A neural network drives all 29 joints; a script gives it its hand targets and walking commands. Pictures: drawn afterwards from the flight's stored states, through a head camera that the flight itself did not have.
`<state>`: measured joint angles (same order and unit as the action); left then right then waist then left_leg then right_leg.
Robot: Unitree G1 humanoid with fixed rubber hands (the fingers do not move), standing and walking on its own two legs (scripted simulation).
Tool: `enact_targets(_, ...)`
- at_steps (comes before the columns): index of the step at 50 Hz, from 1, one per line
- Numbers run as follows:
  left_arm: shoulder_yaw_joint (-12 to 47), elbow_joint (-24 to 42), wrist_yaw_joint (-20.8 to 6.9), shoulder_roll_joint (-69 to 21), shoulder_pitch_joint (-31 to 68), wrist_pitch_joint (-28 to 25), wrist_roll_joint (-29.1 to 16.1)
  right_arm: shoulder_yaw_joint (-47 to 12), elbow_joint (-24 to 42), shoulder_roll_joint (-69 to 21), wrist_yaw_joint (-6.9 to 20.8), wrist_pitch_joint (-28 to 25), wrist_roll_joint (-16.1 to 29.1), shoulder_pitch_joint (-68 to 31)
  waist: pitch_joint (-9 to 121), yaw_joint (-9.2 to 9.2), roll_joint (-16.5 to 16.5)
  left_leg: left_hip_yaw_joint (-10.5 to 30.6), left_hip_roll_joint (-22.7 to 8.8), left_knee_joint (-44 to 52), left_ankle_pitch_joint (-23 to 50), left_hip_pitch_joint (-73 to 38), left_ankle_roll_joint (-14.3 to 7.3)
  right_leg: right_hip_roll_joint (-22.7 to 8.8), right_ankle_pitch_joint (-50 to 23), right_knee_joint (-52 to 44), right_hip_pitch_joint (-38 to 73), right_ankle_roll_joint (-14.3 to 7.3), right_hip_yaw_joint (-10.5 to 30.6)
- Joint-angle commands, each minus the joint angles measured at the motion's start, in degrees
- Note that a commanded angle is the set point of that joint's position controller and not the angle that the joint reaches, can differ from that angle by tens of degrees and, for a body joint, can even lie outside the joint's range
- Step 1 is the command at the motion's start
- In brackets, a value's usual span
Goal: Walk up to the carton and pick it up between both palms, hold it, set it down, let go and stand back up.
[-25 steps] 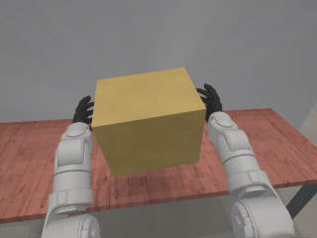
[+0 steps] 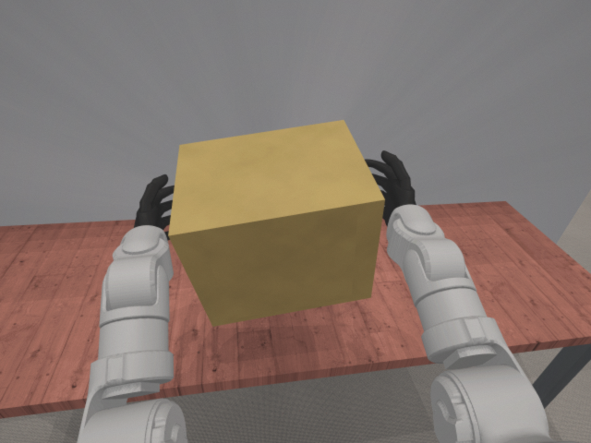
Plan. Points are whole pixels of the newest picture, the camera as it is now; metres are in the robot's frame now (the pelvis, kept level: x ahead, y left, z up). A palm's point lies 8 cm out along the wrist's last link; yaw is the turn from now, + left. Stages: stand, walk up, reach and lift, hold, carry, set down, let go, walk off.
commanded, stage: hold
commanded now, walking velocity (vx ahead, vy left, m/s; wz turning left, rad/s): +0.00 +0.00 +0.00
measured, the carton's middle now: (278, 223) +0.40 +0.03 +0.16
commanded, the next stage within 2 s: none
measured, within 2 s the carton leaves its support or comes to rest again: neither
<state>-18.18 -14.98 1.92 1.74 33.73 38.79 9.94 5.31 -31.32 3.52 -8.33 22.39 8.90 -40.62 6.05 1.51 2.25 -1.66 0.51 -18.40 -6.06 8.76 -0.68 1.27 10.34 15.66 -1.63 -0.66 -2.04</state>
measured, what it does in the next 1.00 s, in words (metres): stands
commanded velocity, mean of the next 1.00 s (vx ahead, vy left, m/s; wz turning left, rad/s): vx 0.00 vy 0.00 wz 0.00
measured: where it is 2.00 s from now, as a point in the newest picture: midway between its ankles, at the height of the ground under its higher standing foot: outside the picture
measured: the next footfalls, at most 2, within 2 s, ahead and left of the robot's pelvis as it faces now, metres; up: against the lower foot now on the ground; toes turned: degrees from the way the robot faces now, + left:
none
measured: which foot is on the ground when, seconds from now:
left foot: down 0.00-1.00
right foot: down 0.00-1.00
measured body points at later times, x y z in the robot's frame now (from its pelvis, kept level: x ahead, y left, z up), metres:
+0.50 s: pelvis +0.00 +0.00 +0.00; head -0.07 +0.02 +0.44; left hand +0.36 +0.20 +0.18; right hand +0.38 -0.14 +0.20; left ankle +0.05 +0.10 -0.75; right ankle -0.02 -0.11 -0.75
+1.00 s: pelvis -0.01 +0.00 +0.00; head -0.08 +0.02 +0.44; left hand +0.35 +0.20 +0.18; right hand +0.38 -0.14 +0.21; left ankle +0.05 +0.10 -0.75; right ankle -0.02 -0.11 -0.75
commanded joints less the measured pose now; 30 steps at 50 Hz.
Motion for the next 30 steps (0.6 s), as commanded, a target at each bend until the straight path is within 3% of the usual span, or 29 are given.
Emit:
enact_targets(1,30.94,15.12,-12.43,-29.49,40.69,-2.42,-6.95,-17.16,10.6,-29.89,4.53,-0.33,5.52,-34.82,14.25,8.47,-5.5,2.03,0.22,1.07,11.47,-17.95,3.85,0.64,-14.25,-2.11,0.61,1.88,-0.04)
enact_targets(2,30.47,13.82,-12.67,-28.91,42.42,-2.48,-6.58,-17.04,10.41,-29.94,4.81,-0.26,4.4,-36.63,13.47,8.07,-5.27,1.39,0.89,1.66,7.51,-15.71,3.24,0.39,-11.17,-2.43,0.36,2.11,0.14)
enact_targets(3,31.17,17.2,-12.52,-29.57,43.11,-2.91,-6.6,-17.83,11.44,-31.24,4.66,-0.93,4.95,-36.57,15.69,7.6,-3.88,1.49,0.54,1.38,10.0,-16.79,3.25,0.66,-13.14,-1.62,1.39,1.99,-0.22)
enact_targets(4,31.74,13.92,-12.56,-29.62,43.76,-2.82,-7.12,-16.55,10.46,-30.62,4.84,-0.76,4.44,-37.06,12.87,7.84,-5.74,1.74,0.51,1.79,7.25,-15.24,3.21,0.09,-11.13,-2.39,0.01,1.94,0.18)
enact_targets(5,30.76,14.6,-12.44,-30.25,44.71,-2.96,-6.75,-15.59,7.37,-30.54,4.88,-0.47,4.48,-36.38,13.26,8.57,-6.24,2.15,0.26,2.06,5.76,-15.93,3.57,0.39,-9.62,-2.14,0.3,1.4,-0.35)
enact_targets(9,30.61,11.77,-12.67,-30.46,48.23,-3.15,-6.67,-12.33,6.3,-30.1,6.35,-1.16,1.84,-39.08,12.95,8.93,-6.03,1.93,-0.1,4.36,-1.47,-14.36,3.07,-0.2,-2.86,-2.95,-2.44,1.41,-0.66)
enact_targets(10,30.32,11.19,-12.51,-30.76,45.66,-3.23,-6.5,-13.12,7.45,-30.46,6.37,-1.41,2.57,-39.5,13.44,8.19,-5.41,2.35,-0.59,4.01,1.32,-15.4,2.83,-0.23,-6.02,-2.71,-1.97,1.73,-0.34)
enact_targets(12,29.91,10.5,-12.55,-30.01,46.69,-3.44,-7.29,-12.39,7.71,-31.25,6.2,-1.96,1.87,-41.89,12.62,7.74,-3.73,1.39,0.29,3.96,-0.87,-12.36,2.31,-0.21,-3.61,-2.87,-1.71,1.69,0.02)
enact_targets(13,29.96,11.55,-12.53,-31.09,45.51,-3.39,-6.57,-12.24,8.21,-30.81,6.26,-2.29,2.27,-40.52,13.7,8.11,-5.82,1.87,-0.13,3.85,1.07,-14.41,2.77,0.07,-5.29,-2.4,-1.32,1.37,-0.42)
enact_targets(14,30.25,11.55,-12.21,-31.21,44.5,-3.52,-7.01,-13.69,10.2,-31.6,6.45,-2.7,2.39,-40.85,14.17,7.79,-3.68,1.96,-0.11,3.52,2.07,-14.28,2.36,-0.01,-7.06,-2.51,-0.53,1.9,0.0)
enact_targets(15,31.26,12.27,-12.05,-31.01,47.06,-3.98,-6.97,-12.38,7.56,-30.85,6.52,-2.52,2.3,-40.75,14.36,8.21,-6.06,2.47,-0.42,3.6,0.91,-15.32,3.02,0.06,-4.65,-2.43,-2.55,1.6,-0.18)
enact_targets(16,30.47,8.96,-12.01,-30.76,46.2,-3.7,-7.27,-12.03,8.11,-30.55,6.39,-2.82,1.2,-41.85,13.03,7.99,-4.48,2.57,-0.5,3.98,-0.92,-13.84,2.43,-0.18,-3.66,-3.02,-2.81,1.57,-0.06)
enact_targets(17,31.3,8.45,-11.94,-31.65,46.48,-3.9,-7.04,-10.61,6.03,-29.87,6.56,-3.33,1.02,-42.08,12.1,8.76,-5.43,2.8,-0.7,4.38,-3.19,-14.4,2.71,-0.09,-1.55,-3.33,-3.79,1.35,-0.53)
enact_targets(18,30.58,7.11,-11.94,-31.71,47.93,-3.64,-6.96,-10.06,5.44,-30.32,7.1,-3.08,0.84,-43.16,9.62,8.31,-5.48,2.34,-0.68,5.19,-5.64,-12.09,2.11,-0.6,1.03,-3.58,-5.14,1.26,-0.18)
enact_targets(19,30.21,7.24,-11.76,-31.85,48.05,-3.87,-7.06,-10.19,7.02,-30.44,7.4,-3.49,0.98,-43.6,11.86,8.3,-6.12,2.29,-0.55,5.09,-5.2,-13.24,2.21,-0.27,0.69,-3.34,-5.43,0.99,-0.15)
enact_targets(20,31.89,12.4,-11.54,-31.99,47.77,-4.4,-8.0,-11.34,9.29,-31.55,7.16,-4.06,1.59,-42.69,14.76,8.59,-4.64,2.44,-0.78,4.23,0.04,-14.46,2.57,0.17,-4.65,-2.26,-2.52,1.13,-0.45)
enact_targets(21,29.01,10.07,-11.85,-29.97,43.58,-3.78,-5.98,-12.94,7.88,-31.38,6.95,-3.26,1.5,-39.85,12.03,7.1,-4.41,1.25,0.15,3.76,3.44,-13.66,2.09,-0.21,-7.5,-2.73,-0.71,1.78,-0.08)
enact_targets(22,29.62,11.13,-11.84,-31.41,43.29,-3.58,-6.21,-13.13,8.53,-30.91,6.54,-3.48,2.1,-39.61,13.13,8.15,-5.55,1.73,0.25,3.2,3.9,-14.53,2.42,0.02,-8.47,-2.61,-0.39,2.09,-0.34)
enact_targets(23,30.74,13.05,-11.65,-30.74,42.78,-3.76,-6.55,-15.51,12.94,-33.02,6.29,-4.13,3.15,-41.23,17.54,6.51,-4.47,1.68,0.6,2.3,7.56,-15.59,2.67,0.13,-11.69,-1.82,1.71,2.1,-0.04)
enact_targets(24,31.12,13.67,-11.54,-31.46,42.16,-4.19,-6.64,-16.57,14.75,-32.55,5.92,-4.21,3.98,-43.07,18.36,6.31,-3.71,1.65,0.45,1.43,8.89,-16.06,2.37,0.25,-12.66,-1.47,2.04,2.33,0.19)
enact_targets(26,29.57,12.91,-11.86,-30.06,41.18,-3.87,-6.07,-17.42,12.6,-32.45,5.05,-2.95,4.19,-38.56,15.6,6.62,-3.26,1.18,1.06,1.06,8.67,-14.76,2.34,-0.31,-16.51,-1.27,3.63,2.93,0.43)
enact_targets(27,32.32,14.27,-11.99,-31.38,41.25,-3.73,-7.45,-17.25,13.12,-31.9,5.02,-3.29,4.35,-39.64,17.59,8.36,-4.95,1.72,1.06,0.87,11.45,-16.7,3.06,0.43,-16.6,-1.22,2.25,2.38,-0.17)
enact_targets(28,32.28,16.27,-11.9,-30.36,40.74,-3.55,-7.29,-17.77,11.63,-31.38,4.6,-2.56,4.75,-36.68,16.66,8.86,-6.05,1.88,0.82,0.39,14.42,-16.98,3.59,-0.08,-20.13,-0.99,3.74,2.34,0.75)
enact_targets(29,30.64,16.69,-12.16,-30.52,39.91,-3.18,-6.08,-17.13,11.46,-30.6,4.55,-1.92,4.75,-34.67,15.45,8.58,-5.97,1.73,0.8,0.61,14.11,-17.7,3.92,0.84,-18.52,-1.11,3.42,2.44,-0.39)
enact_targets(30,30.61,15.3,-12.26,-30.03,38.32,-2.96,-6.33,-17.46,13.43,-31.09,4.23,-2.21,4.87,-36.46,15.92,8.01,-3.68,1.95,0.78,0.45,13.79,-16.94,3.39,0.39,-20.04,-1.05,3.63,2.6,-0.02)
